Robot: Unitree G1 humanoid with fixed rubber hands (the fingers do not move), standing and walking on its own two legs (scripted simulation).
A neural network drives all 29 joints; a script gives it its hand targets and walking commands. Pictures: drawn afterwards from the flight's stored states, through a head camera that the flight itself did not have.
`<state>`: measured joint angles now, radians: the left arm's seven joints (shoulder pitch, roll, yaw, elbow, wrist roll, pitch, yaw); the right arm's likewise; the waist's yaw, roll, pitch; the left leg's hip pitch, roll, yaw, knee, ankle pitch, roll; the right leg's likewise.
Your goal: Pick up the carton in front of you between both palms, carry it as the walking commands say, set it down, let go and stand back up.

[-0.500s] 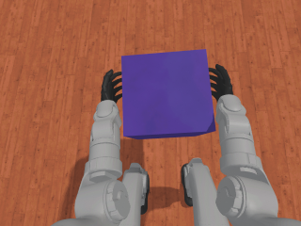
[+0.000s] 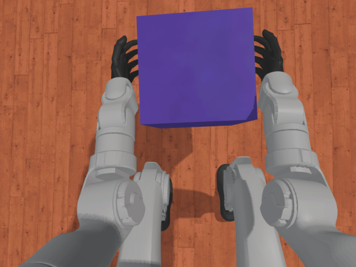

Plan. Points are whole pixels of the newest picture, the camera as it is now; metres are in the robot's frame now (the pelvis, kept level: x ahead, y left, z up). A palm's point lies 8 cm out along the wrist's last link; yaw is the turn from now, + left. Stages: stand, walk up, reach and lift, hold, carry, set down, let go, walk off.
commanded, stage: set down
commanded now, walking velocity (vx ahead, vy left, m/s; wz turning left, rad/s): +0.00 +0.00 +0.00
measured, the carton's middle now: (194, 83) +0.49 -0.02 -0.18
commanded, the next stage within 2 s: none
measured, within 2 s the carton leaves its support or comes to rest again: rests again in 1.20 s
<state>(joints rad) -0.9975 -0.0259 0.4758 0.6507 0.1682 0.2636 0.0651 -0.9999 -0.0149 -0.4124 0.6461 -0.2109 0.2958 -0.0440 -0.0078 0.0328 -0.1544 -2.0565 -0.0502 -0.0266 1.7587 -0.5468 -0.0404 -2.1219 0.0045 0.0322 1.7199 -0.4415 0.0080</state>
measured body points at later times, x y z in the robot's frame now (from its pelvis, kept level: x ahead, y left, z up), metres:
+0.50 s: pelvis -0.01 +0.01 -0.10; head +0.34 -0.01 +0.17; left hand +0.53 +0.12 -0.26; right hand +0.52 -0.19 -0.26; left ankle +0.09 +0.13 -0.46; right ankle +0.11 -0.12 -0.46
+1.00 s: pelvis -0.01 +0.01 -0.12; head +0.34 -0.01 +0.15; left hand +0.53 +0.12 -0.29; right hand +0.53 -0.18 -0.28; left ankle +0.09 +0.13 -0.46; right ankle +0.11 -0.12 -0.46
